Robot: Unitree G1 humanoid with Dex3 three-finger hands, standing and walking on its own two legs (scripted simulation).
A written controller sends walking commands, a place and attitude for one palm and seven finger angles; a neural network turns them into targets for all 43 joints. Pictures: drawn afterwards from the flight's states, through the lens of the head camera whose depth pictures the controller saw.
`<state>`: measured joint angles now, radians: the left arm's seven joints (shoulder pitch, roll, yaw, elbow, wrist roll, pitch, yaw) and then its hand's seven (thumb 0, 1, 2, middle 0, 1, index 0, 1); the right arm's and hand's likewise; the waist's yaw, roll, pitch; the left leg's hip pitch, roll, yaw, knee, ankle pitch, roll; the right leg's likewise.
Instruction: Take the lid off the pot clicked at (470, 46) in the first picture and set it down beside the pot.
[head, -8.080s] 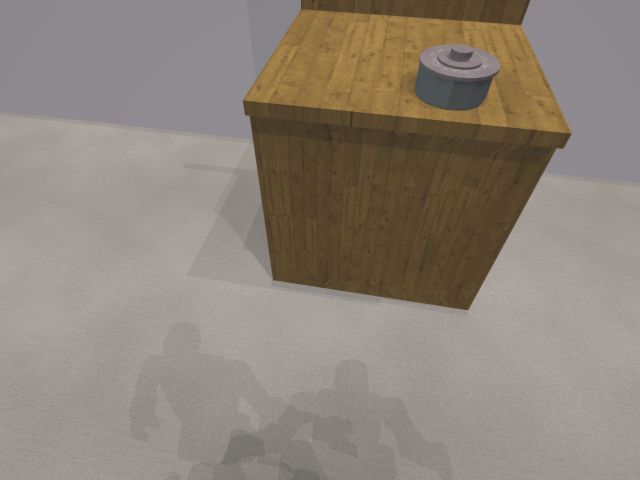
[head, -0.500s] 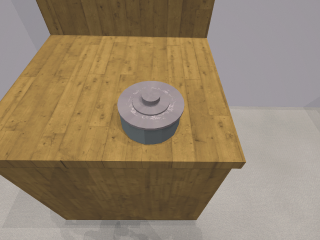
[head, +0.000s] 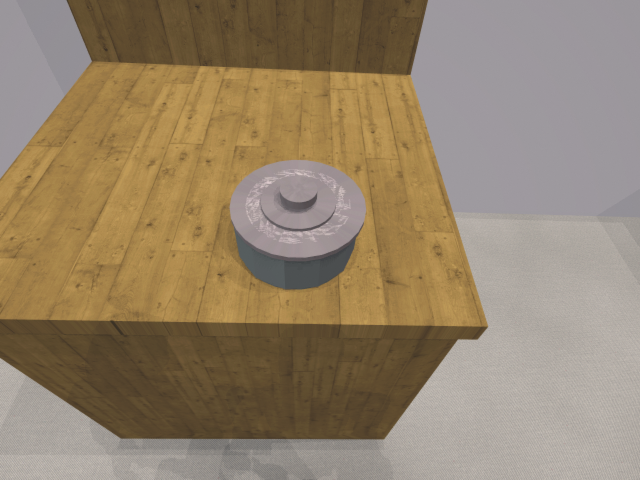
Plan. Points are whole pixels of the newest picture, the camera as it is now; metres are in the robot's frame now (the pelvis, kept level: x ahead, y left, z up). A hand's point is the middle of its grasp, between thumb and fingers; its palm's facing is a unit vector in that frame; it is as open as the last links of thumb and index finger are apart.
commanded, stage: shuffle to correct the standing spot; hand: left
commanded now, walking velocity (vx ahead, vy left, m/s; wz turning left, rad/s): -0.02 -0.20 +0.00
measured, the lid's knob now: (298, 192) +0.45 +0.06 +0.11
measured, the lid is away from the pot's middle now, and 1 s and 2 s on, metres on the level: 0.00 0.00 0.00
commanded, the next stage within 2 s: come to a stop and stand still in 0.58 s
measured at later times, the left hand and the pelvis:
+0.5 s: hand out of the picture +0.01 +0.12 -0.20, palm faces +0.05 -0.99 -0.14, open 7.4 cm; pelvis +0.01 -0.05 -0.01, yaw +0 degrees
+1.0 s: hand out of the picture +0.09 +0.07 -0.18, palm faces +0.00 -0.98 -0.19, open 7.3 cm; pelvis +0.03 -0.11 +0.00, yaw +0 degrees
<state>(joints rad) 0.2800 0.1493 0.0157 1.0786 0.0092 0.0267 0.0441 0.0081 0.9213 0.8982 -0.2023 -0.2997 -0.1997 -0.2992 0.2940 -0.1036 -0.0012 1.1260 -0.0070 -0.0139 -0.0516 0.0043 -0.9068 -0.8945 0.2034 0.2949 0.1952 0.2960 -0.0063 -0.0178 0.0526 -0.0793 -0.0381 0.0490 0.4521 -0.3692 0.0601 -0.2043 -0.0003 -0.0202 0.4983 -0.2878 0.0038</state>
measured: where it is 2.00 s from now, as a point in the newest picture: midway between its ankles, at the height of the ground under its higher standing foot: outside the picture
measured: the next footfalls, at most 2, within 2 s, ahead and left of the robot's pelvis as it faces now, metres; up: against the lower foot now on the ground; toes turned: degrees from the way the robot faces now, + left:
right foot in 0.76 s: -0.03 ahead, -0.18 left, +0.00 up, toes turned +0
left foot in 0.92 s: +0.02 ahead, +0.04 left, +0.00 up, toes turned +3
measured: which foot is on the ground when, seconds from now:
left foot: down 0.00-0.78, up 0.80-0.90, down 0.92-1.00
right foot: down 0.00-0.46, up 0.48-0.74, down 0.76-1.00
